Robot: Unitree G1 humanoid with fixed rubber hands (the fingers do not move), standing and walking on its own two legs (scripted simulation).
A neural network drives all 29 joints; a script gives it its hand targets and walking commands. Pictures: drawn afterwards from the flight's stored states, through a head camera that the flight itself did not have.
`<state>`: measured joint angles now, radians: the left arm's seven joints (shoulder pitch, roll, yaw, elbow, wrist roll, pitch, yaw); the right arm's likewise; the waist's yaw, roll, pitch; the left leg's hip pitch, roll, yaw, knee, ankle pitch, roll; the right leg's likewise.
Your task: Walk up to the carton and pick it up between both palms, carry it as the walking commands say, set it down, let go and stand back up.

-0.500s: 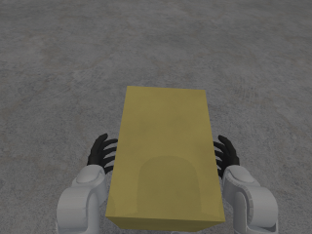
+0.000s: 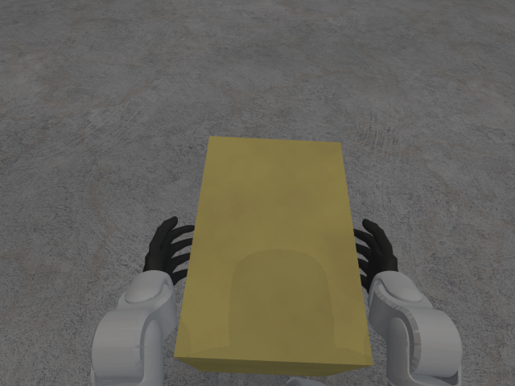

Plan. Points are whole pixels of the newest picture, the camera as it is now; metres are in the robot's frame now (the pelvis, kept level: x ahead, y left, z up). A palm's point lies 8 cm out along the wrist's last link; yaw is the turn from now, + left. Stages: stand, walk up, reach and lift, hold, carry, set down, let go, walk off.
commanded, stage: carry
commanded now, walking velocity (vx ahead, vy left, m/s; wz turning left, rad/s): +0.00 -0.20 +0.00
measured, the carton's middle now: (268, 260) +0.29 -0.01 +0.03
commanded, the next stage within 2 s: none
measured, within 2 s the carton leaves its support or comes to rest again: neither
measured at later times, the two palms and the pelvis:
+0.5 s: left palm (280, 302) +0.20 -0.02 +0.09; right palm (510, 299) +0.20 -0.31 +0.10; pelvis -0.04 -0.16 +0.00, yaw +1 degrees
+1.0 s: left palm (414, 324) +0.18 -0.18 +0.09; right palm out of the picture +0.16 -0.47 +0.09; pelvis -0.07 -0.31 +0.00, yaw +0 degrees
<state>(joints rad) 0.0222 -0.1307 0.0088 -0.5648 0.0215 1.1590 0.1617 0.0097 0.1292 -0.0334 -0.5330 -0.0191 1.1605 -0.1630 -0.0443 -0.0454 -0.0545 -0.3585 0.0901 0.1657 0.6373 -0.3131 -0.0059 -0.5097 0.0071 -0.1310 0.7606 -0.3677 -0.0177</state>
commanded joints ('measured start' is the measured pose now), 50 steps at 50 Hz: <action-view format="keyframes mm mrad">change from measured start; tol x32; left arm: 1 -421 -870 -610 -107 -250 -7 -120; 50 -388 -870 -596 -135 -255 -16 -120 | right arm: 1 -390 854 629 -122 305 -11 157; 50 -424 853 649 -140 336 -16 151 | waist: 1 35 225 -234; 7 55 294 -217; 11 39 -350 -286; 23 21 367 -304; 33 45 302 -217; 38 40 -331 -341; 48 17 -75 -331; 50 27 385 -286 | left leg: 1 219 381 -342 -244 436 136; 6 119 260 -131 -166 464 -2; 12 -166 10 -30 365 -482 -90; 20 79 -53 35 -116 -116 -20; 24 396 490 -476 -310 528 168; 34 151 231 -84 -77 496 -21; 38 -210 29 -23 387 -503 -106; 47 100 -40 39 -124 -96 -18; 50 395 444 -531 -344 325 115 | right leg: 1 -135 -94 155 300 -80 14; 8 249 -28 40 -314 73 37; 10 425 -356 408 -429 576 -51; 21 282 -151 110 -283 438 -11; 26 -157 -82 152 364 -76 33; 33 82 -23 -3 -123 33 49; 38 501 -382 395 -325 921 -108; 49 46 -89 54 -146 301 43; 50 -157 -33 31 80 -113 56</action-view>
